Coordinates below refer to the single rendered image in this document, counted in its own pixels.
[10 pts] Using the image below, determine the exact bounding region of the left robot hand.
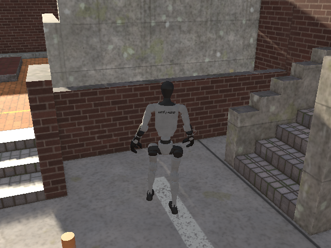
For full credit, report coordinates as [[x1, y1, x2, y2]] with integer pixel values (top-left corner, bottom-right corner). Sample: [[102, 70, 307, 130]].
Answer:
[[130, 141, 142, 153]]

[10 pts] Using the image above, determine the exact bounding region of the right robot hand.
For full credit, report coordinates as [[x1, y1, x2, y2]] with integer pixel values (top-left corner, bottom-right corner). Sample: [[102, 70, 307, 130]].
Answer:
[[182, 138, 194, 147]]

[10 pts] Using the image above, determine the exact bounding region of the left robot upper arm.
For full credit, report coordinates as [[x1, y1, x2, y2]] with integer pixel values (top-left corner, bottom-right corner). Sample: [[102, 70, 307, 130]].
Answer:
[[140, 103, 156, 132]]

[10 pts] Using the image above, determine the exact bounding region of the right robot shin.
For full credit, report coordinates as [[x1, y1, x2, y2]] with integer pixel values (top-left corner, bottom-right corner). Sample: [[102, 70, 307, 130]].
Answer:
[[170, 173, 179, 207]]

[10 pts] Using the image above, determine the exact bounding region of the left robot foot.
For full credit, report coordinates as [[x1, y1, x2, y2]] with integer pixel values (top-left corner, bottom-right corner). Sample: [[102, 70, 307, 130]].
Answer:
[[146, 189, 154, 201]]

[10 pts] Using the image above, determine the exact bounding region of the right robot forearm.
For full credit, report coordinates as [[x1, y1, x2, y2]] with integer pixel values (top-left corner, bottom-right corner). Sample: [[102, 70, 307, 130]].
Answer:
[[186, 124, 194, 141]]

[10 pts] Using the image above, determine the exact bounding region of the left robot forearm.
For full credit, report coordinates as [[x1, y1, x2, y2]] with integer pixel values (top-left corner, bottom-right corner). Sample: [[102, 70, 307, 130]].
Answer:
[[132, 124, 144, 144]]

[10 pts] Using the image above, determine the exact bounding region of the right robot upper arm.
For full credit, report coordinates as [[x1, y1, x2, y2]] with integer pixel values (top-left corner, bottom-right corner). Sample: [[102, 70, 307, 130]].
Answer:
[[177, 104, 191, 132]]

